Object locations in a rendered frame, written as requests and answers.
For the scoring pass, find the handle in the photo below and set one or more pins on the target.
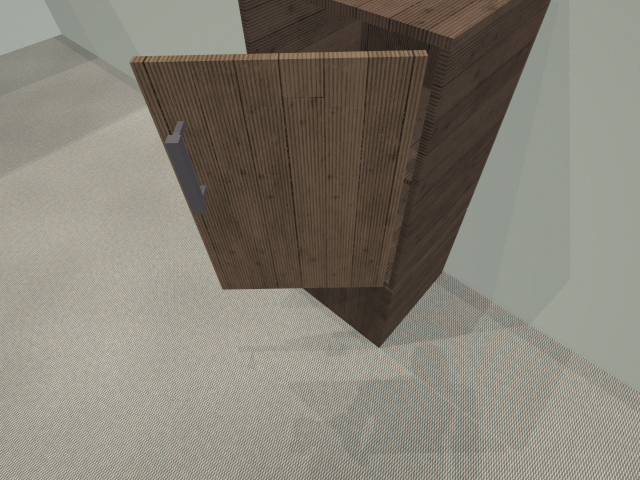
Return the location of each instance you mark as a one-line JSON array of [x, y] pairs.
[[177, 151]]

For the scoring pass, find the cupboard door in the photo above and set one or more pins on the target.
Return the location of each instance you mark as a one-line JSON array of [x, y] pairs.
[[303, 156]]

